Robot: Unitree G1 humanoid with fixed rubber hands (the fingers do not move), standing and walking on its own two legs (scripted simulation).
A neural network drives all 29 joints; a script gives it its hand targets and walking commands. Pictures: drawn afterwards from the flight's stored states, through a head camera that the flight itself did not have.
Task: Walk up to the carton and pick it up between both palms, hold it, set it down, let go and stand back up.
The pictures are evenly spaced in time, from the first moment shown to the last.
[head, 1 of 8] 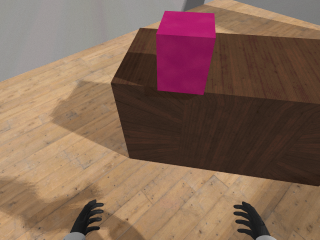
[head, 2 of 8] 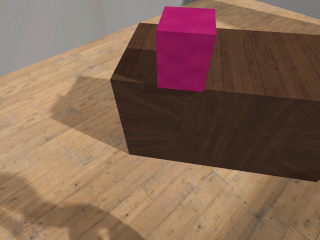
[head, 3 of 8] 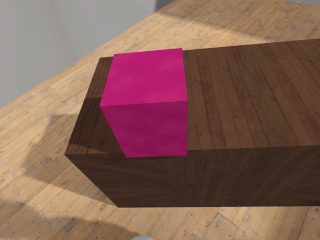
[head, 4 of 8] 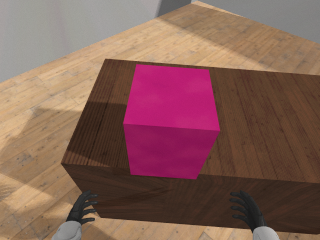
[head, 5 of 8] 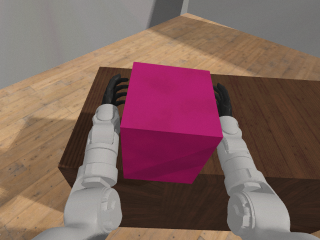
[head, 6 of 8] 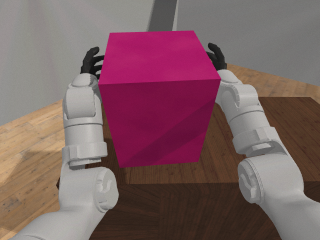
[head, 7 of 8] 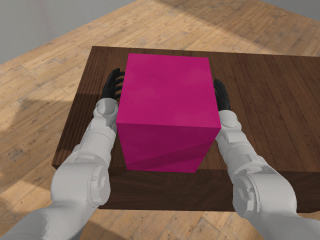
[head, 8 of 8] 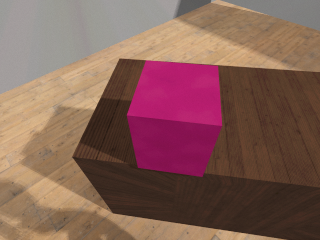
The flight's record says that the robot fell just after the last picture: no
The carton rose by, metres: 0.21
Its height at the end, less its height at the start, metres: +0.00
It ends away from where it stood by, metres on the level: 0.01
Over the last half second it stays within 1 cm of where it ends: yes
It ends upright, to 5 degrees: yes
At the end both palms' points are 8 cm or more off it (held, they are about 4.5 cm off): yes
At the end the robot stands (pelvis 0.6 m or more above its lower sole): yes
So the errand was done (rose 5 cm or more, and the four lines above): yes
